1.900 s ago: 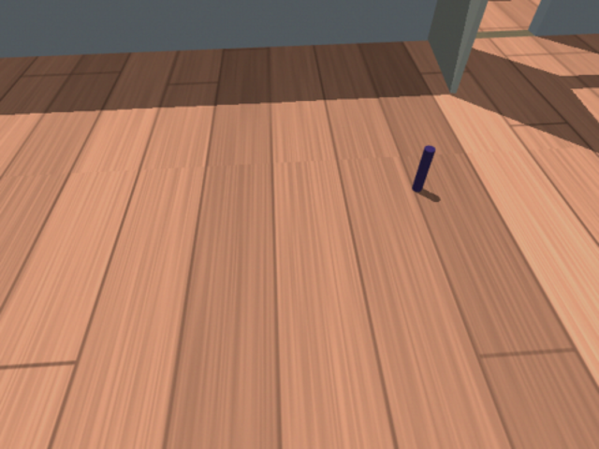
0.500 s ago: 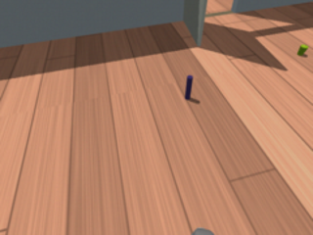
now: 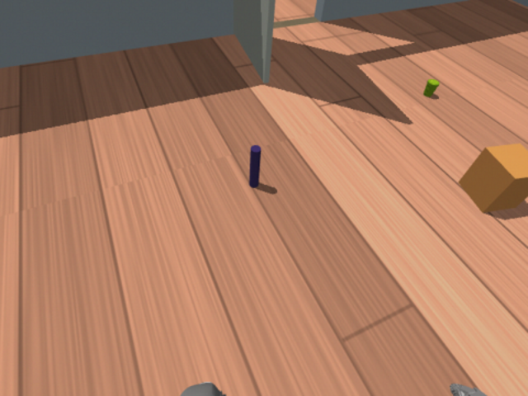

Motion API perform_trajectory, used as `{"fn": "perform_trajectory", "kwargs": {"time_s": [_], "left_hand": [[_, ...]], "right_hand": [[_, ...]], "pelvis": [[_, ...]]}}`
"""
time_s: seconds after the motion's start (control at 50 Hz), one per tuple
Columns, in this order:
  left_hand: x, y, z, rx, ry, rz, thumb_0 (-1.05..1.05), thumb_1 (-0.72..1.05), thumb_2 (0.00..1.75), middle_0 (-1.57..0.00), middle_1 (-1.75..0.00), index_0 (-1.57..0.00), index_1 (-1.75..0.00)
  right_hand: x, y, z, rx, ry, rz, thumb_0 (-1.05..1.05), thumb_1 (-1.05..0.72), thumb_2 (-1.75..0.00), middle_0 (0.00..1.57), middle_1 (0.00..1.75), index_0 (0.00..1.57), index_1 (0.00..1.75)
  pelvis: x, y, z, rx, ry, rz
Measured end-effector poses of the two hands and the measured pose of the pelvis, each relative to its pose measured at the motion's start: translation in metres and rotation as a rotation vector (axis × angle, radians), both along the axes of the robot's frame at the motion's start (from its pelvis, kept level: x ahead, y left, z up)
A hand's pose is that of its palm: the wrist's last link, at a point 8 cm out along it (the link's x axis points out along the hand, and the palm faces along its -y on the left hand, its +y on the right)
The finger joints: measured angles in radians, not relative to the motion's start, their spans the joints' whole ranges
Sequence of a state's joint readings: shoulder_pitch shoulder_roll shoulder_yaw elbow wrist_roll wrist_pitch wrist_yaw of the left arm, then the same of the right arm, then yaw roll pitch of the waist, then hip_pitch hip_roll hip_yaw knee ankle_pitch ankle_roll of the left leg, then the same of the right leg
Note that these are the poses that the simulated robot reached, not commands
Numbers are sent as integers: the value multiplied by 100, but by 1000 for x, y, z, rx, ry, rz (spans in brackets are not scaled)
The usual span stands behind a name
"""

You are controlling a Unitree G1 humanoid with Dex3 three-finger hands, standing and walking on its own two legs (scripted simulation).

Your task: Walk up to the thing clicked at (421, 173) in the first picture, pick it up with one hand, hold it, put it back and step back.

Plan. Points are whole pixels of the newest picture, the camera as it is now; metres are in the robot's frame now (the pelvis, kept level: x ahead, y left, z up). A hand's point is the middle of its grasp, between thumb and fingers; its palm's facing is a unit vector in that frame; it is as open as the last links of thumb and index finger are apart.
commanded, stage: walk up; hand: left
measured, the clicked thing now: (254, 167) +1.17 +0.04 -0.63
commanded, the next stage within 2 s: none
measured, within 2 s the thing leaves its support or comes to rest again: neither
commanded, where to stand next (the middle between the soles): +0.79 -0.12 m, yaw -9 degrees
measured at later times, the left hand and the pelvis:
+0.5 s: hand (183, 250) +0.39 +0.18 -0.11, palm faces -0.16 -0.91 -0.38, open 7.4 cm; pelvis +0.22 -0.06 +0.00, yaw -8 degrees
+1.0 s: hand (176, 220) +0.49 +0.22 -0.14, palm faces -0.23 -0.91 -0.34, open 7.4 cm; pelvis +0.42 -0.05 +0.02, yaw -11 degrees
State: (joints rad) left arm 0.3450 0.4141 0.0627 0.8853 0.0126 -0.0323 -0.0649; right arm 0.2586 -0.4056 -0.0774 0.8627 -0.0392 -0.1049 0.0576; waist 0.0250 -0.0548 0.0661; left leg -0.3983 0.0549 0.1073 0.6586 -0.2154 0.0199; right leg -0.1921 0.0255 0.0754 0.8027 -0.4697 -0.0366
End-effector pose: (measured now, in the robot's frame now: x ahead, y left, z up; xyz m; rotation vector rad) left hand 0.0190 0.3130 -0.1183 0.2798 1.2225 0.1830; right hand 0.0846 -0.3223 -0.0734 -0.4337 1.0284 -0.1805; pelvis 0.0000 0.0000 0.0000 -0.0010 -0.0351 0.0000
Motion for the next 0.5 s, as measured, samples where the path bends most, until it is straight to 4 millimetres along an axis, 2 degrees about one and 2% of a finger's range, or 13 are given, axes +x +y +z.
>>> {"fn": "perform_trajectory", "kwargs": {"time_s": [0.04, 0.16, 0.24, 0.3, 0.36, 0.42, 0.46, 0.5], "left_hand": [[38, 1, 3, 5, -6, -58, 1, 90, 90, -21, -30, -21, -30], [151, 4, 30, 18, -107, -158, 1, 90, 90, -21, -30, -21, -30], [216, -4, 44, 33, -151, -200, 1, 90, 90, -20, -30, -21, -30], [262, -19, 50, 40, -168, -239, 1, 91, 90, -20, -30, -20, -30], [306, -41, 51, 49, -182, -273, 1, 91, 90, -20, -30, -20, -30], [345, -65, 47, 64, -208, -281, 0, 90, 90, -20, -30, -21, -30], [362, -80, 47, 65, -240, -279, 0, 90, 90, -20, -30, -21, -30], [370, -91, 50, 53, -255, -256, 0, 90, 90, -20, -30, -21, -30]], "right_hand": [[3, 1, 5, 1, -21, -51, 0, -90, -90, 20, 30, 21, 30], [2, 0, 20, 7, 32, -152, 0, -90, -90, 20, 30, 21, 30], [5, -7, 15, 15, 102, -192, 0, -90, -90, 20, 30, 21, 30], [15, -17, 4, 32, 140, -217, 0, -90, -90, 20, 30, 21, 30], [34, -32, -14, 52, 157, -243, 0, -90, -90, 21, 30, 21, 30], [62, -50, -36, 70, 164, -258, 0, -90, -90, 20, 30, 21, 30], [87, -56, -44, 87, 166, -255, 0, -90, -90, 20, 30, 21, 30], [115, -58, -43, 105, 157, -231, 0, -90, -90, 20, 30, 21, 30]], "pelvis": [[17, 4, 4, -4, -3, -22], [70, 2, 22, 1, -4, -53], [104, -5, 24, 11, -6, -77], [130, -14, 20, 20, -6, -95], [161, -28, 11, 32, -4, -110], [193, -46, -2, 11, -7, -117], [208, -57, -4, 2, -17, -121], [223, -64, 1, 20, -23, -133]]}}
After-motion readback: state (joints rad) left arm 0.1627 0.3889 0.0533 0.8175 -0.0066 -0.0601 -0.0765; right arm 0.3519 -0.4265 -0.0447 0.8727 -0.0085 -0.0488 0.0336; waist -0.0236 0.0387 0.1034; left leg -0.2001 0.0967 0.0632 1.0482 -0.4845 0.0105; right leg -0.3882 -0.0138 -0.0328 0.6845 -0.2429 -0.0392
